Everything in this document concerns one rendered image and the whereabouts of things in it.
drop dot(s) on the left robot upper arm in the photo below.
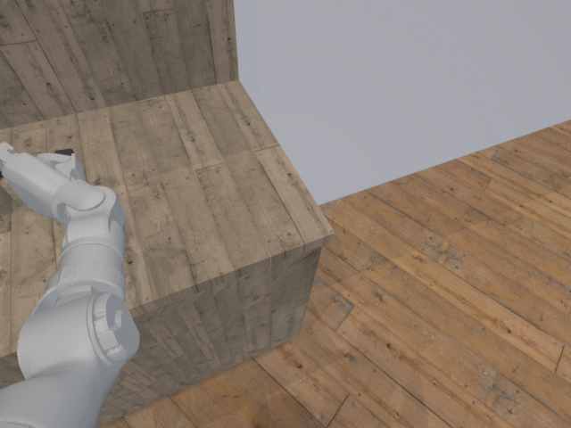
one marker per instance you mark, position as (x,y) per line
(72,355)

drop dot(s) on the robot left hand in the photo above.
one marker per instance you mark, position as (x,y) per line
(37,179)

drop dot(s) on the counter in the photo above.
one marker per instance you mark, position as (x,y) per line
(222,237)

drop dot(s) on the robot left forearm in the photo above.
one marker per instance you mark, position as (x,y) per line
(92,253)

